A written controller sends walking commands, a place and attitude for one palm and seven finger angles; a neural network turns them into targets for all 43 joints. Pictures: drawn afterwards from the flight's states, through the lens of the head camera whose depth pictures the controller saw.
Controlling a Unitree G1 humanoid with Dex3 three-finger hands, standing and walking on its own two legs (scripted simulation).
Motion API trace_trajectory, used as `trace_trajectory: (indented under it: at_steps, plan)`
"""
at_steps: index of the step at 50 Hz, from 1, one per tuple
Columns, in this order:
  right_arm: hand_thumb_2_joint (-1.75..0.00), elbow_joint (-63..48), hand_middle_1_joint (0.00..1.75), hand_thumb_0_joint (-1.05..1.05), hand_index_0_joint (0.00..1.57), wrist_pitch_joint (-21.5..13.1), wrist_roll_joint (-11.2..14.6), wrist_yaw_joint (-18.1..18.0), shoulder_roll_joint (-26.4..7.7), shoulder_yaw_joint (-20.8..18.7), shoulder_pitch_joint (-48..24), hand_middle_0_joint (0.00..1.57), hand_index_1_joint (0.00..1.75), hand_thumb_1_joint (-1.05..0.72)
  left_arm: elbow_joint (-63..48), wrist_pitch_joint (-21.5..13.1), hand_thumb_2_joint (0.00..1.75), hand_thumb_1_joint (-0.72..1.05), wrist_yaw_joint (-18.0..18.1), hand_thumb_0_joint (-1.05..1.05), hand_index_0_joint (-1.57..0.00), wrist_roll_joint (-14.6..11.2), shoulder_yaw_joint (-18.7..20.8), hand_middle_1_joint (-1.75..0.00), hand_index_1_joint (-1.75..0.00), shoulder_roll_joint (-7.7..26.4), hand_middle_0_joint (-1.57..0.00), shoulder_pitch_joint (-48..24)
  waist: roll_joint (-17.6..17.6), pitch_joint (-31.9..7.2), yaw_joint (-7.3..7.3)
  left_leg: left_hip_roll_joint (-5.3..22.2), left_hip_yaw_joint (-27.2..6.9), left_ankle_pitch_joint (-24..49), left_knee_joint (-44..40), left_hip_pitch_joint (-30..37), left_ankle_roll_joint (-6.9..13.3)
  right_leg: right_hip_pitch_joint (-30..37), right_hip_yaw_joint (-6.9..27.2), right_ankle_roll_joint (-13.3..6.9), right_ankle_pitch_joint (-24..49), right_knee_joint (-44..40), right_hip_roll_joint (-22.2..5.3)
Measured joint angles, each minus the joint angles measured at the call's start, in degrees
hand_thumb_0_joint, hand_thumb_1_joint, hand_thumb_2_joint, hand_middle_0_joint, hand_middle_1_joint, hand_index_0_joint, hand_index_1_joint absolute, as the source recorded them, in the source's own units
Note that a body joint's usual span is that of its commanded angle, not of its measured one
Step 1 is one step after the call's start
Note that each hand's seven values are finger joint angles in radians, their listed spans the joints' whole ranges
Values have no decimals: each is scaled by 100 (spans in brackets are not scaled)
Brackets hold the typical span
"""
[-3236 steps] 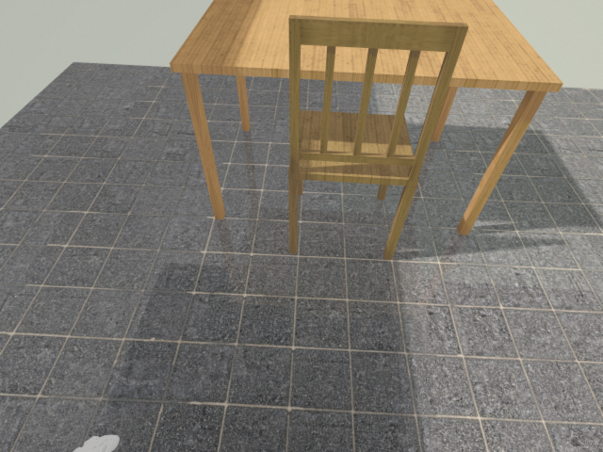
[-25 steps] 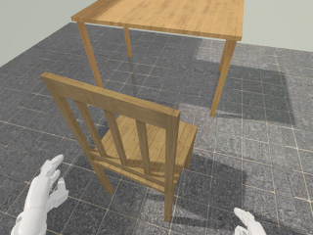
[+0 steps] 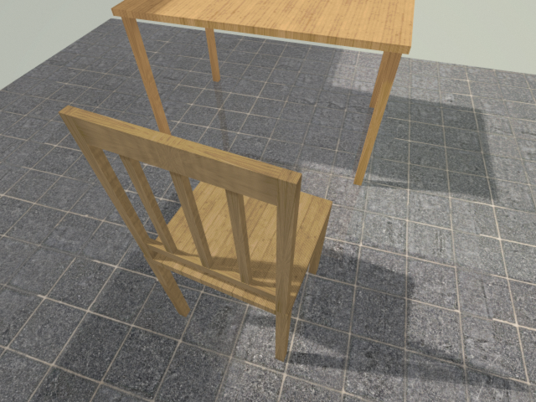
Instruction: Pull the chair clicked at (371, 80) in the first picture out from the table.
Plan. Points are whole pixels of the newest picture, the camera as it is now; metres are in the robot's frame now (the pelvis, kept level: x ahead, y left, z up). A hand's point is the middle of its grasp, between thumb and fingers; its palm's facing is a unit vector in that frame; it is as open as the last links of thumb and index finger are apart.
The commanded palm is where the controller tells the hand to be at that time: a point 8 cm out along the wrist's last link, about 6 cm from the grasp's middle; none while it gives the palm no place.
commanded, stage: let the arm hang, fingers relaxed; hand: left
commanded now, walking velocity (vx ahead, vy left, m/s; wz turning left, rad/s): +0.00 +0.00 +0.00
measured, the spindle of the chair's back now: (195, 225) +0.45 +0.18 -0.07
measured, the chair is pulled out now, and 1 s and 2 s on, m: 0.74 0.74 0.74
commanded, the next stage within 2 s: look to check the result in 0.48 s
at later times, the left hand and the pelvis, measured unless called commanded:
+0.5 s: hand out of the picture -0.01 +0.15 -0.17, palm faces +0.05 -0.98 -0.18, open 7.3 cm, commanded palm none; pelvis +0.00 -0.01 +0.00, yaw +0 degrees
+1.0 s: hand out of the picture +0.01 +0.15 -0.17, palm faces +0.05 -0.98 -0.20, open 7.3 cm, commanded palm none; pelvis +0.01 -0.02 +0.00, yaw +0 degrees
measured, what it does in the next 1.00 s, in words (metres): stands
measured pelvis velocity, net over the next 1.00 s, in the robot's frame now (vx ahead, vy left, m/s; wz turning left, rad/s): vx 0.01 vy -0.02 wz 0.00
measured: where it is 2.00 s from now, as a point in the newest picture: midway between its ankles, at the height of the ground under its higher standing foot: outside the picture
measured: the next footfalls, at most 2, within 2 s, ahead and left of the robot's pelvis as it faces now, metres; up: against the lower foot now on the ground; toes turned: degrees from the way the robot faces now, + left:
none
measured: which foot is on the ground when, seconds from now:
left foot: down 0.00-1.00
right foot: down 0.00-1.00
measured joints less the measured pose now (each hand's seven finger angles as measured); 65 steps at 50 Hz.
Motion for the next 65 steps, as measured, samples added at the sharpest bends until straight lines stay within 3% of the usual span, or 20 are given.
trace_trajectory:
  at_steps: [12,65]
  plan:
    - [-90,-3,30,0,20,-90,3,-35,178,4,-278,20,30,-91,84,-66,90,91,39,1,-20,41,-80,-30,-30,-464,-20,-135,-40,-173,34,14,25,-18,31,8,-27,-48,28,-20,-53,123,15]
    - [-90,136,30,0,20,-137,23,-90,133,-1,-477,20,30,-91,82,-123,90,92,28,1,-20,0,23,-30,-30,-358,-20,-267,-60,-14,43,99,-70,14,-181,212,-150,130,-73,-127,-104,23,94]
